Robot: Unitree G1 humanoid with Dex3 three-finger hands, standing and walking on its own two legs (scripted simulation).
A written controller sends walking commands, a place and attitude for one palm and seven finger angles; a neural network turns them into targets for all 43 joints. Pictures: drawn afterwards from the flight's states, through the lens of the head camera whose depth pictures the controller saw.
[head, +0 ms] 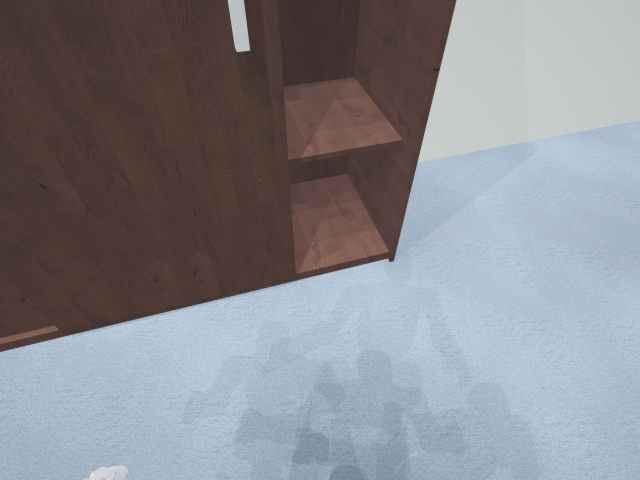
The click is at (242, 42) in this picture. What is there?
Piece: wardrobe's sliding door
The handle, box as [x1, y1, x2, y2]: [228, 0, 249, 51]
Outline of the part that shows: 228,0 235,48 237,51 249,50 243,0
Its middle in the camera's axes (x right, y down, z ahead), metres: -0.16 -0.47 +0.70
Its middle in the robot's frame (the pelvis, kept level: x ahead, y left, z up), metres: +0.86 +0.22 +0.27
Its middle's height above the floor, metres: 1.04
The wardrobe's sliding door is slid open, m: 0.39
